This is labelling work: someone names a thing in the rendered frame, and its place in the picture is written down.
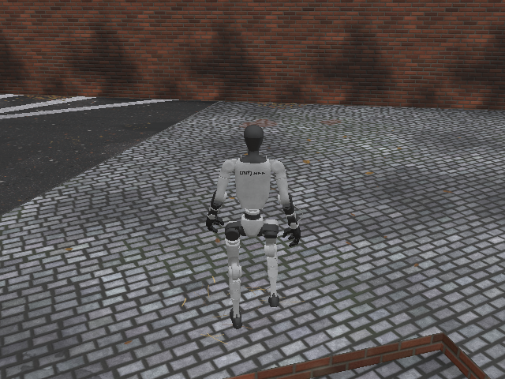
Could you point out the robot right shin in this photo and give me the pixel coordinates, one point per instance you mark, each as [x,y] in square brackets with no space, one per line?
[272,271]

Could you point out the right robot upper arm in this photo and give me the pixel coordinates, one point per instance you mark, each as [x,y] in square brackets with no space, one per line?
[281,181]

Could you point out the robot left forearm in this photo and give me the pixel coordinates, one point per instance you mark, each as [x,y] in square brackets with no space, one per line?
[214,208]

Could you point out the right robot hand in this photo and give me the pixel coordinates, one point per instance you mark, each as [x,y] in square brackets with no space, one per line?
[296,235]

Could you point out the robot left thigh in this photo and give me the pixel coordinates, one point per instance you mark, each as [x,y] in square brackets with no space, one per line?
[232,239]

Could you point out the left robot upper arm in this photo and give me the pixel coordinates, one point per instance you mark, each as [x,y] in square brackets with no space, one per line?
[224,178]

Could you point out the robot right forearm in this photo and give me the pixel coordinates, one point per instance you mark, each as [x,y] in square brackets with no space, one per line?
[290,214]

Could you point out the left robot hand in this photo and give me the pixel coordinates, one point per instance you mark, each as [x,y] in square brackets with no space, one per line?
[216,221]

